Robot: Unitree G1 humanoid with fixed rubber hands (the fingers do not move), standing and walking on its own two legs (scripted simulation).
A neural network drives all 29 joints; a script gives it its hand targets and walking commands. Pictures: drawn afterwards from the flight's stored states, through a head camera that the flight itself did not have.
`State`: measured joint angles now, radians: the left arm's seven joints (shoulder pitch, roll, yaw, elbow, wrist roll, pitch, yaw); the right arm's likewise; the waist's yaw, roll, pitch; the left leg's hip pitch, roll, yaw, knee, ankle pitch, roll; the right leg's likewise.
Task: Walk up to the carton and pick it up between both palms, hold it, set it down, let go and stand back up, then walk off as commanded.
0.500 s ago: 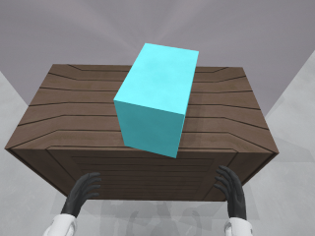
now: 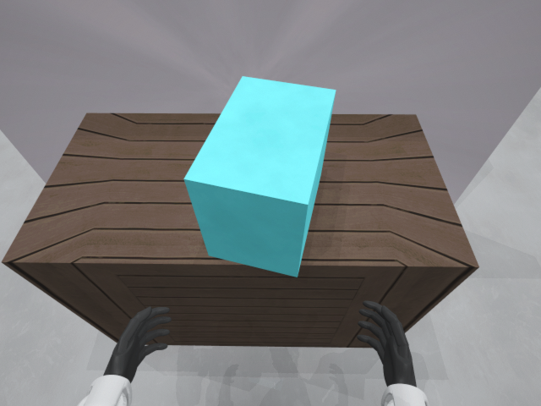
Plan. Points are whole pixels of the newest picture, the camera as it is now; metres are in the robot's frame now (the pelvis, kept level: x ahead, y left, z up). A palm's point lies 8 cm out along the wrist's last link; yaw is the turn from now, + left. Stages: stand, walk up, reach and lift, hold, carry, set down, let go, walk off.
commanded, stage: set down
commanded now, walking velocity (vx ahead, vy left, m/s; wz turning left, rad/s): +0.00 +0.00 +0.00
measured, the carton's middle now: (269, 176) +0.52 +0.01 -0.01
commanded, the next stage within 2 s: let go in 1.14 s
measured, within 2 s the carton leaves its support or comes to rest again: neither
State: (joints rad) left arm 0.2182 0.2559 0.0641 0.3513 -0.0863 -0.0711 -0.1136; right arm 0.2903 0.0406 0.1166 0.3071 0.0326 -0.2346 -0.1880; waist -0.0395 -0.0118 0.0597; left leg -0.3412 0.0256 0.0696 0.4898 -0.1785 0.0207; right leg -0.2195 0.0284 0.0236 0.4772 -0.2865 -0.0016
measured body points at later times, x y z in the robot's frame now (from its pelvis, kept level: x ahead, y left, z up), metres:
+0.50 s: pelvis +0.01 -0.01 +0.00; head +0.05 -0.01 +0.45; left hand +0.20 +0.22 -0.07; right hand +0.18 -0.18 -0.06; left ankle +0.05 +0.10 -0.74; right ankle -0.02 -0.12 -0.74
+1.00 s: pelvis +0.01 -0.02 +0.00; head +0.04 -0.02 +0.45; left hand +0.19 +0.23 -0.08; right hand +0.16 -0.20 -0.08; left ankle +0.05 +0.10 -0.74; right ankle -0.02 -0.12 -0.74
